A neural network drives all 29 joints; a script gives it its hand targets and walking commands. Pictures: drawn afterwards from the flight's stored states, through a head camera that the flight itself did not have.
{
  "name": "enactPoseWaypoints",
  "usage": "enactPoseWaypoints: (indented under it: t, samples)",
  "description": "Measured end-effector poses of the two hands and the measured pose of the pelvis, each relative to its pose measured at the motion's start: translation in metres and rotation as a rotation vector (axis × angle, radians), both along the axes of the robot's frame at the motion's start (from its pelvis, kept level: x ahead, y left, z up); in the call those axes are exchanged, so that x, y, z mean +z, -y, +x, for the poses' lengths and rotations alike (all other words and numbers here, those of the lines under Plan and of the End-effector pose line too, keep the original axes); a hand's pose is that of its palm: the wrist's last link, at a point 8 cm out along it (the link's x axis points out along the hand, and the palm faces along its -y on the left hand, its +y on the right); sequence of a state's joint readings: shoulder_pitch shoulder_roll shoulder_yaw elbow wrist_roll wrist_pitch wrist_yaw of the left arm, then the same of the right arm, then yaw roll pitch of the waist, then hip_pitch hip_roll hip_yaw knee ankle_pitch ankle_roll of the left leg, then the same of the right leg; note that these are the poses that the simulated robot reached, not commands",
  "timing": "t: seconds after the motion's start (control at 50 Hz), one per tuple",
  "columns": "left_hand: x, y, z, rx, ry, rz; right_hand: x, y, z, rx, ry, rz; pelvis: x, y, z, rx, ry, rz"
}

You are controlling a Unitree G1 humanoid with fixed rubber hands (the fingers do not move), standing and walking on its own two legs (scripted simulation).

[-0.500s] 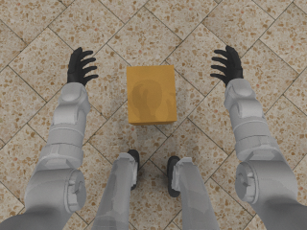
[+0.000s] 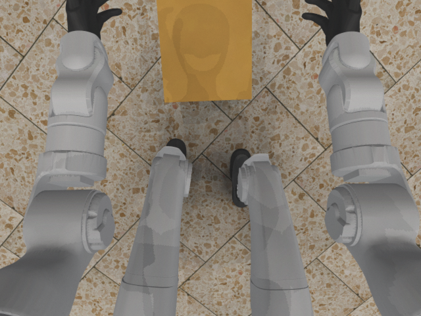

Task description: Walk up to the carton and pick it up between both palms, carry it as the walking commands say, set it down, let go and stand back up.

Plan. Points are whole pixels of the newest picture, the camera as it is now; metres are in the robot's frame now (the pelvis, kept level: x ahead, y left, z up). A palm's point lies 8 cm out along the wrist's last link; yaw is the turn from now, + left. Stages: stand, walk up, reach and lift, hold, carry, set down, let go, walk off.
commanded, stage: reach and lift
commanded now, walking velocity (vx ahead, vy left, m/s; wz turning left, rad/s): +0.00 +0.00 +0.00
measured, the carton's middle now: (205, 56) +0.50 +0.04 -0.46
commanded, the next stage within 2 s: none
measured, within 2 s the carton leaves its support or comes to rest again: neither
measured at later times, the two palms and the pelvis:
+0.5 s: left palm (123, 47) +0.48 +0.20 -0.31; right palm (294, 45) +0.51 -0.14 -0.31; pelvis -0.04 +0.00 -0.16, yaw +0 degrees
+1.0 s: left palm (133, 55) +0.48 +0.21 -0.41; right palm (284, 55) +0.51 -0.15 -0.42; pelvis -0.02 +0.01 -0.24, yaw -1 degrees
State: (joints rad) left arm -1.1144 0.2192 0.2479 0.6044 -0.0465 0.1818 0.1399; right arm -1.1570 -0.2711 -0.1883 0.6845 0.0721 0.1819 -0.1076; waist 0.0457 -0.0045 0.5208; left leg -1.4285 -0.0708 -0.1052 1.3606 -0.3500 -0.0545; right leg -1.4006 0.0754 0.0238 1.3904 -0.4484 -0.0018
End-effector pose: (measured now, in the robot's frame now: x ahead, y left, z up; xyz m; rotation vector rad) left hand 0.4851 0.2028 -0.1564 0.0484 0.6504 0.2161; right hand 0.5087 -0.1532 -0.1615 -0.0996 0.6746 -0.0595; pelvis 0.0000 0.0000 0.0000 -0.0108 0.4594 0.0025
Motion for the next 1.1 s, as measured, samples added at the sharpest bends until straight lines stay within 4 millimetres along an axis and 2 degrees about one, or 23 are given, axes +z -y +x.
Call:
enactPoseWaypoints:
  t: [0.2, 0.28, 0.36, 0.54, 0.64, 0.76, 0.84, 0.9, 0.98, 1.1]
  samples:
    - [-0.078, -0.001, -0.01, 0.07, -0.02, -0.042, -0.07, -0.012, -0.004, 0.0, -0.013, 0.013, -0.083, 0.004, -0.035, -0.014, -0.002, 0.018]
    - [-0.096, -0.002, -0.01, 0.065, -0.009, -0.038, -0.092, -0.013, -0.004, -0.009, -0.021, 0.003, -0.112, 0.004, -0.043, -0.012, 0.001, 0.011]
    - [-0.111, -0.002, -0.007, 0.063, -0.011, -0.051, -0.113, -0.013, -0.003, -0.001, -0.04, -0.01, -0.133, 0.003, -0.046, -0.01, 0.001, 0.009]
    - [-0.161, 0.007, 0.001, 0.046, -0.033, -0.069, -0.159, -0.017, 0.005, 0.02, -0.042, -0.003, -0.163, -0.002, -0.038, -0.012, -0.026, 0.009]
    - [-0.195, 0.011, 0.006, 0.03, -0.045, -0.065, -0.187, -0.019, 0.01, 0.015, -0.03, 0.007, -0.183, -0.006, -0.028, -0.012, -0.041, 0.009]
    - [-0.228, 0.013, 0.007, 0.01, -0.035, -0.06, -0.223, -0.018, 0.005, 0.019, -0.028, 0.012, -0.208, -0.009, -0.019, -0.013, -0.05, 0.004]
    - [-0.245, 0.006, 0.004, 0.005, -0.051, -0.048, -0.243, -0.017, -0.001, 0.025, -0.046, 0.011, -0.222, -0.009, -0.016, -0.012, -0.046, 0.004]
    - [-0.255, -0.001, 0.001, 0.023, -0.06, -0.045, -0.255, -0.01, -0.003, 0.037, -0.065, -0.011, -0.232, -0.009, -0.016, -0.011, -0.043, 0.009]
    - [-0.258, -0.005, 0.0, 0.026, -0.038, -0.047, -0.254, -0.002, 0.0, 0.01, -0.024, 0.008, -0.239, -0.009, -0.016, -0.015, -0.036, 0.007]
    - [-0.258, -0.003, -0.001, 0.026, -0.054, -0.05, -0.258, -0.005, 0.002, 0.022, -0.042, 0.009, -0.242, -0.006, -0.019, -0.015, -0.031, 0.02]
